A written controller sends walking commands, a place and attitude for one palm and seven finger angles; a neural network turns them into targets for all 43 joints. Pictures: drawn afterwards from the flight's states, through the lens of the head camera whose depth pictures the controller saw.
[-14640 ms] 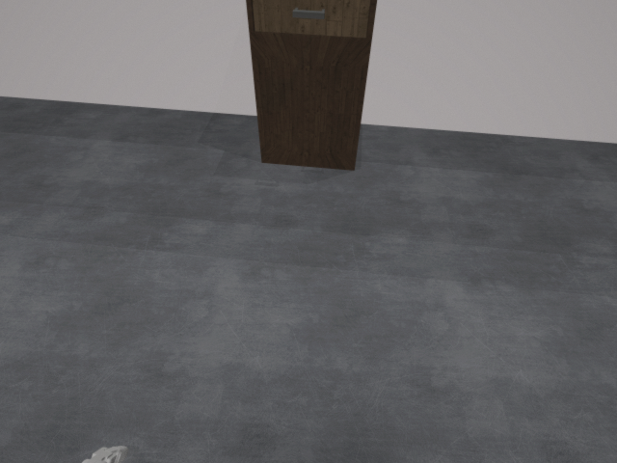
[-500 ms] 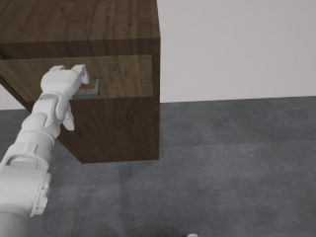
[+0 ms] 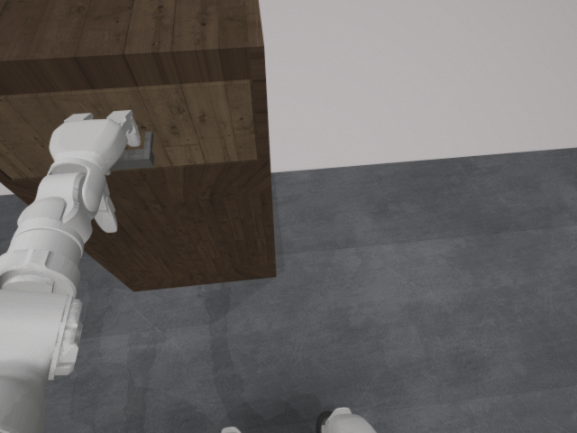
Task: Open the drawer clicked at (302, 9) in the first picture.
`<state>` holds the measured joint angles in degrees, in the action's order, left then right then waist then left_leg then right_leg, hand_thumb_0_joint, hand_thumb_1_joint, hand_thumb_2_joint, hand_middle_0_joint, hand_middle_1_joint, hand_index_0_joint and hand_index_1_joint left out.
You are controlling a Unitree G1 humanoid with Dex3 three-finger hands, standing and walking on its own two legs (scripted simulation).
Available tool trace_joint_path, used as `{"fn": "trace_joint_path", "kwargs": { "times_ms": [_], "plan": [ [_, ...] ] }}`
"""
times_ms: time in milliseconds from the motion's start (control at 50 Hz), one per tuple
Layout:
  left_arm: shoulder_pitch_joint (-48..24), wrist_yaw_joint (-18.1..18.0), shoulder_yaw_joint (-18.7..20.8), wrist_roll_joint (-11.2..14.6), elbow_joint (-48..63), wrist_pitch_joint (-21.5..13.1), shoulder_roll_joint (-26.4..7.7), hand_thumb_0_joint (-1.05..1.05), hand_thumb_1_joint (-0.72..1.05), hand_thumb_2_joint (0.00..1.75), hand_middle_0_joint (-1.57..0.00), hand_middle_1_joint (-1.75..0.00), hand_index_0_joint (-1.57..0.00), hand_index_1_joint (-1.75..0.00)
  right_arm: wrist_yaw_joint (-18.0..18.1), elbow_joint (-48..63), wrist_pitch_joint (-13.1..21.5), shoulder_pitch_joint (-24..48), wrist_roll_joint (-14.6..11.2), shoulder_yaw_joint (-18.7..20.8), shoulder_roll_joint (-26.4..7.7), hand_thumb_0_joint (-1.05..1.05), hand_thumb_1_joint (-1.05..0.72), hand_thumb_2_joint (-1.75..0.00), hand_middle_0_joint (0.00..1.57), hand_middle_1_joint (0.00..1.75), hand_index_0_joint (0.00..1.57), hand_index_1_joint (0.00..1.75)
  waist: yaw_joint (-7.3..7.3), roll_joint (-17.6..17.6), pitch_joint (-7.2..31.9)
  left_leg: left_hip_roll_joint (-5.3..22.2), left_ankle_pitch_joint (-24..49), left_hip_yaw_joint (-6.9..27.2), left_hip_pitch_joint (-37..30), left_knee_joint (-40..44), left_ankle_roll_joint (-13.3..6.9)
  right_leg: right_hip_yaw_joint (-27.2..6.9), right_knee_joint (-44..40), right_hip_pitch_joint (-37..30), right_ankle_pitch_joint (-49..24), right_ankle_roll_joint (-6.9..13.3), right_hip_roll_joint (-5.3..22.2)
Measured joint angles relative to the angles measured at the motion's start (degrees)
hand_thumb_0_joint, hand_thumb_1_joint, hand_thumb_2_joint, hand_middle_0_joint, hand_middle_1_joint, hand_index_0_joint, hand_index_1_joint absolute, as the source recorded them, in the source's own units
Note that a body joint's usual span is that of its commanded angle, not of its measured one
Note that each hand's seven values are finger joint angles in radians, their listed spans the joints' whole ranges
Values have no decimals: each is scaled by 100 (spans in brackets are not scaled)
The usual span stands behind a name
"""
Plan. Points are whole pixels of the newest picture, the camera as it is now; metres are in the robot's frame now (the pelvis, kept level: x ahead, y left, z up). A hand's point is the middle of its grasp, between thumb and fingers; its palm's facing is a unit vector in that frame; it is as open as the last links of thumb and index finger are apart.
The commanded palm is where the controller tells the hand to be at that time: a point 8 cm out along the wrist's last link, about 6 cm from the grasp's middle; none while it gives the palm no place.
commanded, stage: lower the fingers behind the handle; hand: left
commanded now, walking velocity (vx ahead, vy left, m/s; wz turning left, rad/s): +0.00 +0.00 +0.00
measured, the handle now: (115, 150) +0.55 +0.26 +0.01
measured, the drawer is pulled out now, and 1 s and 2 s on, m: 0.00 0.00 0.00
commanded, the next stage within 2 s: close the thumb around the handle in 1.22 s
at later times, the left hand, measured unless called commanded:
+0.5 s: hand (115, 173) +0.50 +0.24 +0.02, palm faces -0.10 -0.03 -0.99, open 13.9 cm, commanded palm +0.48 +0.25 +0.06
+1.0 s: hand (115, 185) +0.49 +0.25 -0.01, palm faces -0.08 -0.01 -1.00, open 13.8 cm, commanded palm +0.48 +0.25 +0.04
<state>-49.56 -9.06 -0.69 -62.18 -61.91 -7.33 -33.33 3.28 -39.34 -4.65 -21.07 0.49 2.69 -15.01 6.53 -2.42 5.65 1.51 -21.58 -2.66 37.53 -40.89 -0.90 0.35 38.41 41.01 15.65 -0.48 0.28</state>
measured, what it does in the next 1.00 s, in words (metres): stands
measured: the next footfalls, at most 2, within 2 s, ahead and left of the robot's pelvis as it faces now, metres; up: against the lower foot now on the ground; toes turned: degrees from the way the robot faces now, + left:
none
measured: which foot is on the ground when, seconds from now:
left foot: down 0.00-1.00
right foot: down 0.00-1.00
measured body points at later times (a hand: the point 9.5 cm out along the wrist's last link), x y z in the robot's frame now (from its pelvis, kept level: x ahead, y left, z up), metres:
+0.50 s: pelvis +0.00 +0.01 -0.01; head +0.12 +0.00 +0.43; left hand +0.50 +0.24 +0.07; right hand +0.01 -0.27 -0.14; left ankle -0.03 +0.11 -0.71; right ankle +0.02 -0.13 -0.71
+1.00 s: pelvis +0.00 +0.01 -0.02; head +0.13 +0.02 +0.41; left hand +0.49 +0.25 +0.04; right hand +0.00 -0.26 -0.15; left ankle -0.03 +0.11 -0.71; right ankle +0.02 -0.13 -0.71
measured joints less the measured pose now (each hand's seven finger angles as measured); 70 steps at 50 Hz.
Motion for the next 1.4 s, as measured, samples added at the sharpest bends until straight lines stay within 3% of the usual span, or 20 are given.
{"fn": "trace_joint_path", "kwargs": {
  "times_ms": [40, 100, 180, 240, 320, 480, 600, 700, 820, 960, 1100, 1240, 1400],
  "plan": [
    [98, -110, 59, -31, 186, -330, 13, 0, -49, 30, -33, -120, -32, -121, 6, -67, 26, -76, 41, 52, -37, 0, -90, -90, 20, 30, 20, 30, -20, 17, 37, 5, -51, 34, 112, -116, 8, 32, 93, 91, 48, 7, 0],
    [140, -461, 201, -100, 258, -522, 28, 0, -49, 30, -32, -120, -32, -121, -44, -179, 38, -88, 101, 97, -99, 0, -90, -90, 20, 30, 20, 30, -10, 36, 92, 9, -138, 68, 329, -324, 10, 62, 277, 289, 130, 12, 3],
    [45, -978, 236, -223, 68, -220, 35, 0, -49, 30, -32, -120, -32, -121, -169, -267, 79, -30, 153, 148, -147, 1, -90, -90, 20, 30, 20, 30, 21, 12, 153, 4, -212, 98, 628, -547, 5, 87, 471, 566, 197, 11, 13],
    [-47, -1124, 173, -237, -132, 158, 73, 0, -49, 30, -32, -120, -32, -120, -247, -296, 88, 36, 154, 157, -140, 1, -90, -90, 20, 30, 20, 30, 22, -25, 152, 5, -225, 102, 732, -604, -3, 89, 503, 658, 197, -1, 13],
    [-161, -1006, 28, -158, -226, 416, 178, 0, -49, 30, -31, -121, -32, -120, -255, -315, 87, 92, 128, 123, -68, 1, -90, -90, 20, 30, 20, 30, 20, -52, 139, 1, -203, 108, 692, -548, -17, 95, 420, 602, 163, -15, 14],
    [-95, -636, 135, -79, -308, 231, 176, 0, -49, 30, -31, -120, -31, -120, -191, -194, 37, 94, 108, -24, 32, 0, -90, -90, 20, 30, 20, 30, 109, -37, 234, 23, -248, 25, 520, -480, -37, 13, 365, 471, 179, -38, -14],
    [211, -734, 179, -173, -173, -12, 114, 0, -49, 30, -31, -120, -31, -120, -217, -133, 27, 38, 131, 2, 14, 0, -90, -90, 20, 30, 20, 30, 21, -47, 229, 15, -343, 0, 687, -663, -62, -16, 546, 647, 263, -61, -4],
    [221, -1016, 177, -222, 55, -185, 155, 0, -49, 30, -31, -120, -30, -120, -241, -248, 90, 49, 199, 86, 19, 0, -90, -90, 20, 30, 20, 30, -40, -21, 248, -13, -424, 82, 990, -916, -69, 58, 764, 900, 356, -73, 34],
    [30, -1253, 107, -258, -97, 104, 240, 0, -49, 30, -31, -120, -31, -120, -322, -347, 97, 145, 242, 134, -3, 0, -90, -90, 20, 30, 20, 30, 14, -39, 321, -12, -510, 147, 1250, -1150, -67, 117, 932, 1110, 426, -79, 38],
    [9, -1087, 97, -160, -193, 418, 283, 0, -49, 30, -30, -120, -32, -120, -340, -298, 12, 163, 202, 62, 15, 0, -90, -90, 20, 30, 20, 30, 70, -66, 290, 14, -492, 104, 1110, -1075, -82, 74, 843, 985, 378, -86, 7],
    [69, -854, 88, -142, -163, 248, 181, 0, -49, 30, -29, -120, -32, -120, -266, -225, 7, 56, 167, 18, 38, 0, -90, -90, 20, 30, 20, 30, 92, -63, 250, 16, -453, 77, 999, -992, -81, 48, 778, 892, 340, -82, 2],
    [114, -992, 152, -157, -97, 4, 132, 0, -49, 30, -29, -120, -32, -120, -251, -269, 28, 29, 185, 25, 7, 0, -90, -90, 20, 30, 20, 30, 66, -55, 258, 13, -482, 77, 1111, -1093, -81, 45, 894, 1012, 376, -78, 6],
    [14, -1127, 150, -195, -151, 173, 155, 0, -47, 30, -30, -120, -32, -121, -283, -280, 55, 99, 197, 61, -23, 0, -90, -90, 20, 30, 20, 30, 77, -64, 265, 8, -473, 93, 1242, -1154, -74, 57, 948, 1135, 369, -73, 11]
  ]
}}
